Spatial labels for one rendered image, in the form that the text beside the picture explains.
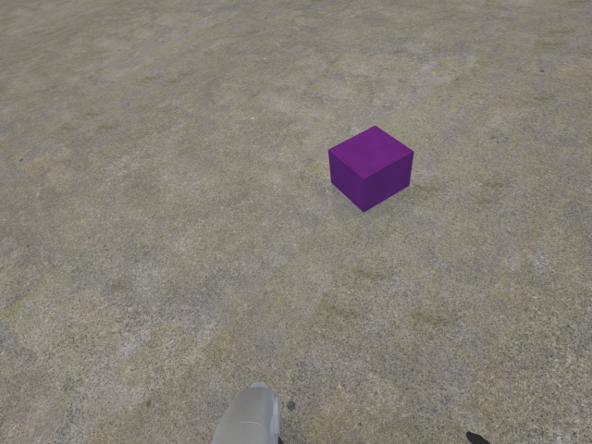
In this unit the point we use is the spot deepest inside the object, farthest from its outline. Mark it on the carton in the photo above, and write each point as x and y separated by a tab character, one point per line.
370	167

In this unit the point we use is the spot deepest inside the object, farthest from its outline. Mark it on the robot left thigh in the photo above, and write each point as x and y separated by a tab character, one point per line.
251	418

